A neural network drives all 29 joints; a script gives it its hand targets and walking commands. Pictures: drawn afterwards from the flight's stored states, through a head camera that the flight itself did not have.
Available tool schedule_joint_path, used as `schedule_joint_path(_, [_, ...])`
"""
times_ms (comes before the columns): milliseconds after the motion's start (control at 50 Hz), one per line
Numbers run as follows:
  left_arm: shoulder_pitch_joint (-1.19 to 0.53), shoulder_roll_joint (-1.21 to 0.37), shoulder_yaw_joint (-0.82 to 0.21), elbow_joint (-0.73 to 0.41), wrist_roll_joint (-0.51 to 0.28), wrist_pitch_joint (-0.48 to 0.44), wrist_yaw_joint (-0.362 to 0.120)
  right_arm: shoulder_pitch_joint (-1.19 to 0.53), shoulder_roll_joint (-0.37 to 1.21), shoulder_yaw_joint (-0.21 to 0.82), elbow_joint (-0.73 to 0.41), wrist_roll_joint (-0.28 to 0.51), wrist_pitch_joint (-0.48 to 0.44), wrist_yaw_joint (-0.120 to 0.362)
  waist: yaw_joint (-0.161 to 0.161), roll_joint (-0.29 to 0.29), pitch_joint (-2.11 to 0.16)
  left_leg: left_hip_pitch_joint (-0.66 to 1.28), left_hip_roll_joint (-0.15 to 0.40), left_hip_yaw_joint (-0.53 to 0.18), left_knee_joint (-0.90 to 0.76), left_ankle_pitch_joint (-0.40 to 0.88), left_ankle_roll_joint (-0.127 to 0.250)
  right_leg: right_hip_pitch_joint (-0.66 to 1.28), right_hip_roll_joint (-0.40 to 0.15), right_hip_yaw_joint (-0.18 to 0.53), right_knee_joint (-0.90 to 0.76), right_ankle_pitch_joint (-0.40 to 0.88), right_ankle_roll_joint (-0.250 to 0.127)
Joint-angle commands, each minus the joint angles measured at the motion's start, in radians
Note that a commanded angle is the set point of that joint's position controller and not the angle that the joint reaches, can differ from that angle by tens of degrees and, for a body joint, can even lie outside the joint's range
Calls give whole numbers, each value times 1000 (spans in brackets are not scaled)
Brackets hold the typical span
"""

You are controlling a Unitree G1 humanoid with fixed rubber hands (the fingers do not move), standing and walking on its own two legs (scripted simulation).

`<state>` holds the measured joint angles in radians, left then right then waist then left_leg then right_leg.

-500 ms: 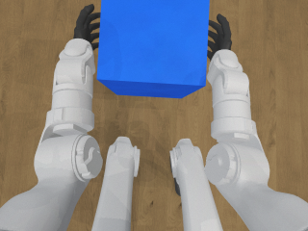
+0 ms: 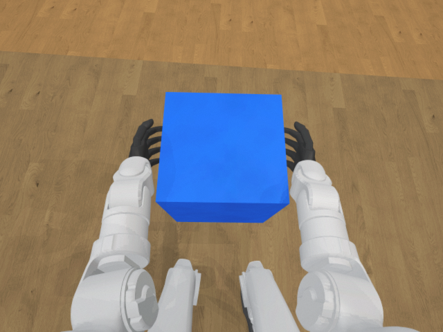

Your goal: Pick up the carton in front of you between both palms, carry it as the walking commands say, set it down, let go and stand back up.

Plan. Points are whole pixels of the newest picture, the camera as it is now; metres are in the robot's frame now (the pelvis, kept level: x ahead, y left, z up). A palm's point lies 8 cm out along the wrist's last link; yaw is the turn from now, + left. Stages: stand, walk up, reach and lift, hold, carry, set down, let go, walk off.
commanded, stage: reach and lift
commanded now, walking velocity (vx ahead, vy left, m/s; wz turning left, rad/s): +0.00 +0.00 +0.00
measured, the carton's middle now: (221, 167) +0.43 +0.01 -0.11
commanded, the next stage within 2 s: hold in 1.66 s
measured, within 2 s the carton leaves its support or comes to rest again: neither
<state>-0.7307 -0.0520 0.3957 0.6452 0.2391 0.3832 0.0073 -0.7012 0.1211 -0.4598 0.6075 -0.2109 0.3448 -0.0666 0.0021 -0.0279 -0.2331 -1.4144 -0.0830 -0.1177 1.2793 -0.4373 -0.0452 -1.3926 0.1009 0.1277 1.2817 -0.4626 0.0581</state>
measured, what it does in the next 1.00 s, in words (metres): rises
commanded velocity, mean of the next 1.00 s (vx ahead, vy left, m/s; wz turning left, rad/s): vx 0.00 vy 0.00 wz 0.00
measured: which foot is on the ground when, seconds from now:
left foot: down 0.00-1.00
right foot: down 0.00-1.00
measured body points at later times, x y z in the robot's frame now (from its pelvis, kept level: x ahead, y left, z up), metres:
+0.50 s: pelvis +0.05 -0.01 +0.12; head +0.08 +0.00 +0.57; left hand +0.37 +0.15 +0.10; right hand +0.38 -0.15 +0.11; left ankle +0.07 +0.13 -0.60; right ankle +0.06 -0.14 -0.60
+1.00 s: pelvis +0.04 +0.00 +0.14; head +0.02 +0.00 +0.59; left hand +0.35 +0.15 +0.15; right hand +0.36 -0.15 +0.16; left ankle +0.07 +0.13 -0.60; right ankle +0.06 -0.14 -0.60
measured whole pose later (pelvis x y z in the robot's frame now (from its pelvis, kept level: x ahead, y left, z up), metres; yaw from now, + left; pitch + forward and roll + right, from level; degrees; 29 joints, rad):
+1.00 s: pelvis +0.04 +0.00 +0.14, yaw +1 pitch -3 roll +0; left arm -0.32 -0.16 0.30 0.39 0.30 0.63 -0.01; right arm -0.34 0.17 -0.32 0.40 -0.31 0.60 0.01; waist 0.00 -0.01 -0.01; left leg -0.20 -0.04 -0.14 0.46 -0.21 -0.02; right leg -0.19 0.04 0.15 0.47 -0.23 0.02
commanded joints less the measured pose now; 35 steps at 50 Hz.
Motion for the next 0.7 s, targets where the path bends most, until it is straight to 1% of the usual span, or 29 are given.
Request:
schedule_joint_path(0, [-544, -1091, -551, 15, -165, -36, -236, -564, 1074, 599, 69, 147, -1, 264, 13, 32, -705, 593, -68, 119, -205, 257, 20, 409, 71, -126, -214, 215, -18])
schedule_joint_path(180, [-367, -1092, -604, -37, -161, -33, -242, -373, 1086, 661, 31, 142, 6, 267, 12, 30, -567, 802, -53, 86, -395, 308, 31, 660, 46, -82, -411, 289, -29])
schedule_joint_path(320, [-215, -1084, -637, -80, -164, -14, -242, -221, 1078, 698, -5, 137, 28, 273, 11, 25, -427, 982, -40, 60, -551, 402, 34, 863, 26, -57, -569, 390, -34])
schedule_joint_path(440, [-104, -1078, -681, -153, -183, 36, -241, -96, 1056, 737, -69, 146, 80, 281, 6, 28, -310, 1149, -30, 52, -687, 487, 29, 1032, 10, -49, -709, 478, -33])
schedule_joint_path(540, [-39, -1068, -731, -242, -206, 99, -240, -15, 1050, 775, -143, 169, 141, 289, 1, 24, -212, 1266, -20, 48, -794, 510, 26, 1159, 1, -48, -811, 514, -32])
schedule_joint_path(600, [-12, -1059, -742, -283, -209, 145, -240, 13, 1036, 779, -178, 171, 186, 296, -2, 25, -129, 1298, -19, 47, -850, 479, 24, 1213, 0, -46, -862, 489, -35])
schedule_joint_path(680, [-4, -1045, -687, -269, -187, 191, -244, 4, 1011, 734, -171, 153, 233, 309, 5, 23, 7, 1292, -17, 55, -897, 350, 30, 1207, -3, -54, -911, 356, -41])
